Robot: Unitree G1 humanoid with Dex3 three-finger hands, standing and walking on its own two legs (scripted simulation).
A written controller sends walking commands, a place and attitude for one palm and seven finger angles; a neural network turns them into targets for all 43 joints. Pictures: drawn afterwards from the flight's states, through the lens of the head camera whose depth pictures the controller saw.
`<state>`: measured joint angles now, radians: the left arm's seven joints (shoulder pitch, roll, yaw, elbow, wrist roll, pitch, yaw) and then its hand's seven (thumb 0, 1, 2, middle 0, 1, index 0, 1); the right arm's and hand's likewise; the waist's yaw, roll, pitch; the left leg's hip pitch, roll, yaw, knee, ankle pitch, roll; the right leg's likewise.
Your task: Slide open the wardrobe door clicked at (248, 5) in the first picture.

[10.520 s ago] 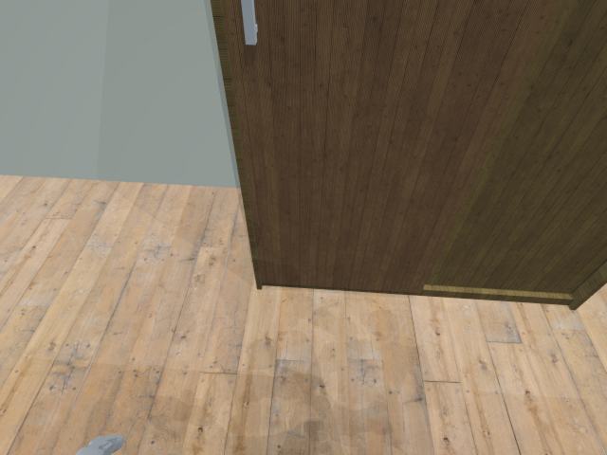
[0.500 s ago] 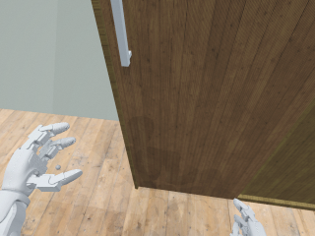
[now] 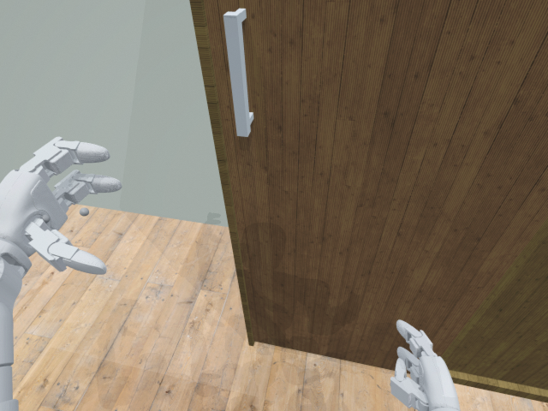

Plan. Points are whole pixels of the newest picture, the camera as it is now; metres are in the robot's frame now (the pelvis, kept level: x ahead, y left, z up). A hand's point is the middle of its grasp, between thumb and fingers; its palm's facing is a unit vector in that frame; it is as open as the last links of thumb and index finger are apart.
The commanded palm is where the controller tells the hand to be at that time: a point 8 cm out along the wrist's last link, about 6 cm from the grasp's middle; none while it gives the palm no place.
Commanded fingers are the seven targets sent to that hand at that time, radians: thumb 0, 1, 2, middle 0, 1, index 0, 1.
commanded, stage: raise the hand with hooked fingers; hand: left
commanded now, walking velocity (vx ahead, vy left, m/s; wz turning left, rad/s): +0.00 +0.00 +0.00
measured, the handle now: (242, 76) +0.51 +0.12 +0.28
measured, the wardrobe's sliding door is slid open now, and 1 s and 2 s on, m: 0.00 0.00 0.00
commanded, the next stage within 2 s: move the hooked fingers beside the handle in 0.74 s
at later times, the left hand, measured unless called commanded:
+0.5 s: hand (80, 170) +0.28 +0.26 +0.26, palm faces -0.01 -0.99 -0.14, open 14.0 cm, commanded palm +0.24 +0.31 +0.28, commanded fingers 0.00 -0.50 0.30 -0.30 -1.20 -0.30 -1.20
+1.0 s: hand (83, 163) +0.29 +0.26 +0.26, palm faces +0.02 -0.99 -0.13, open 14.0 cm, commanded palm +0.26 +0.30 +0.28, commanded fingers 0.00 -0.50 0.30 -0.30 -1.20 -0.30 -1.20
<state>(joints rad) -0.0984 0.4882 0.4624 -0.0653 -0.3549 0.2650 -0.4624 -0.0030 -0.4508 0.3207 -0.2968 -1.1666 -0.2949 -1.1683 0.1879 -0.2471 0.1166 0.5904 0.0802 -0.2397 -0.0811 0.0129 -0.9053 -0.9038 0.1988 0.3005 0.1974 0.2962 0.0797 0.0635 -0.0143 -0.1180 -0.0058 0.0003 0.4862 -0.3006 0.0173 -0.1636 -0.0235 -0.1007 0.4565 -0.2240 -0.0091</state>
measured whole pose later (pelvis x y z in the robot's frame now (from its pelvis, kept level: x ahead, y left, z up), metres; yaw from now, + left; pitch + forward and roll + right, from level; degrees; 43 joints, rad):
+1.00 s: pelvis -0.01 -0.01 +0.00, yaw +0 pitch -4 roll +0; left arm -0.37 0.58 0.48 0.14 -0.31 0.42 -0.50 -0.01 -0.51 0.30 -0.30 -1.20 -0.30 -1.20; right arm 0.18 -0.29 0.11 0.60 0.11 -0.17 -0.07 0.01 -0.91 -0.90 0.20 0.30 0.20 0.30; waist 0.07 0.08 -0.03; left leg -0.13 0.00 -0.01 0.47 -0.28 0.00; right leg -0.18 -0.02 -0.11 0.46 -0.22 -0.02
